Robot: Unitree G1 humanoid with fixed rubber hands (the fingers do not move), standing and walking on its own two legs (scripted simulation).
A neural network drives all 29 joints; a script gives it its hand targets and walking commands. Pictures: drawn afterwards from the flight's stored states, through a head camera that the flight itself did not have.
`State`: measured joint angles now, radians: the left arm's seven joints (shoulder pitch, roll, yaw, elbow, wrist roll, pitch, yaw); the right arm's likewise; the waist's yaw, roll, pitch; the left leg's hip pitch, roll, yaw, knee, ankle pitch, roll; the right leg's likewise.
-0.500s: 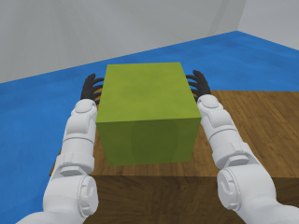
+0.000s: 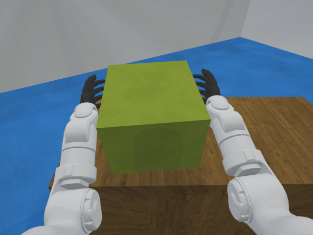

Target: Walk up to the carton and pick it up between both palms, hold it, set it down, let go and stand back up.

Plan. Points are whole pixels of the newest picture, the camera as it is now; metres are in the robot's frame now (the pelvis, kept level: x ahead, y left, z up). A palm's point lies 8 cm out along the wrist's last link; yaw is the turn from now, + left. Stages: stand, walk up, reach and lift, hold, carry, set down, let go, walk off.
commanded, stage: hold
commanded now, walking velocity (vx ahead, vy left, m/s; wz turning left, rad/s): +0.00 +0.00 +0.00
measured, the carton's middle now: (151, 113) +0.38 +0.01 +0.16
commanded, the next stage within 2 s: none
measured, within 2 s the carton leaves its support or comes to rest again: neither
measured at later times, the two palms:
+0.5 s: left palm (88, 105) +0.36 +0.17 +0.20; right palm (213, 99) +0.36 -0.14 +0.21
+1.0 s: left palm (87, 105) +0.36 +0.17 +0.20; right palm (213, 98) +0.36 -0.14 +0.21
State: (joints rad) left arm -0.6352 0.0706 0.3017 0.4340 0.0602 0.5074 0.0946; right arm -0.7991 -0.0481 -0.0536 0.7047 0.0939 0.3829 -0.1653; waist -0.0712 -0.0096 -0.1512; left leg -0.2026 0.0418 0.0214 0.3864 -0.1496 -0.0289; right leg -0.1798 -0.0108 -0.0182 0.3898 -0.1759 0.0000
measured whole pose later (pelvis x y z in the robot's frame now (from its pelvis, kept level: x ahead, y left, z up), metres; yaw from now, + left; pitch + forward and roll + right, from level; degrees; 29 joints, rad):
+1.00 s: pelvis +0.00 +0.00 +0.00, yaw +0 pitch -3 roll +0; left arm -0.64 0.07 0.31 0.39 0.06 0.58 0.09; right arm -0.80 -0.05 -0.05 0.67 0.10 0.45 -0.17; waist -0.07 -0.01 -0.15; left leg -0.19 0.04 0.02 0.39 -0.15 -0.03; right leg -0.17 -0.01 -0.02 0.39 -0.17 0.00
